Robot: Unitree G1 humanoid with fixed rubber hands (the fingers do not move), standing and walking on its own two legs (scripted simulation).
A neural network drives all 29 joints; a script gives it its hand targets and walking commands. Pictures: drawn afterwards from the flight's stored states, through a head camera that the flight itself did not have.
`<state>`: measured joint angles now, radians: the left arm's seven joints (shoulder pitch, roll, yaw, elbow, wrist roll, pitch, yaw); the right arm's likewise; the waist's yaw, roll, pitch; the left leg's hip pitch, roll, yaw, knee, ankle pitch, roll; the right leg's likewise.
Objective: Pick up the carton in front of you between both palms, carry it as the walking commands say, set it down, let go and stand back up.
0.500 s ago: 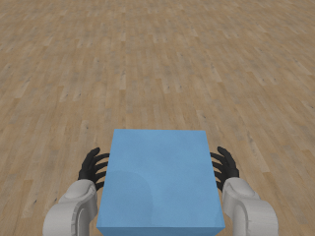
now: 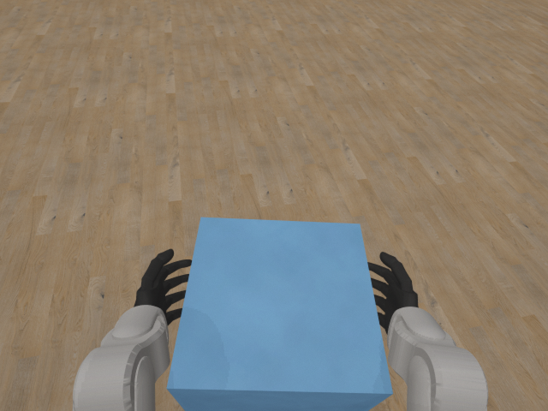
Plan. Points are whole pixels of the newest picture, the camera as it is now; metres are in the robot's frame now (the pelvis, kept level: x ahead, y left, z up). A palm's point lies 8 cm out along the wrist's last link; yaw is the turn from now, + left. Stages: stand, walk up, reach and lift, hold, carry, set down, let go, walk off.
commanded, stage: carry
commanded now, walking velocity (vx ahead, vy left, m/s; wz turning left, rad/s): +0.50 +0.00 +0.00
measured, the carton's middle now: (275, 331) +0.24 +0.00 +0.00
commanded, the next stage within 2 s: none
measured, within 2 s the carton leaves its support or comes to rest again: neither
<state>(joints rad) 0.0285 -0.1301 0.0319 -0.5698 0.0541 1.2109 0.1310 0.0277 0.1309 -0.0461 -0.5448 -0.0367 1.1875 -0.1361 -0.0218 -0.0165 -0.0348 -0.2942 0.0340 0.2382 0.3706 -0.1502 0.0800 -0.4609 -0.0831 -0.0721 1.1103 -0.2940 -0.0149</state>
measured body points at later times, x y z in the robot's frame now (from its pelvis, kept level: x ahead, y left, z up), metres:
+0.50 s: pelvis +0.34 -0.05 +0.00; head +0.37 -0.06 +0.45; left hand +0.57 +0.12 +0.06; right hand +0.60 -0.18 +0.05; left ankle +0.21 +0.08 -0.64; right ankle +0.39 -0.11 -0.75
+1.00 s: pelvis +0.65 +0.02 +0.00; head +0.68 +0.04 +0.44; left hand +0.90 +0.18 +0.06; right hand +0.90 -0.13 +0.07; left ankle +0.72 +0.10 -0.75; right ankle +0.54 -0.10 -0.68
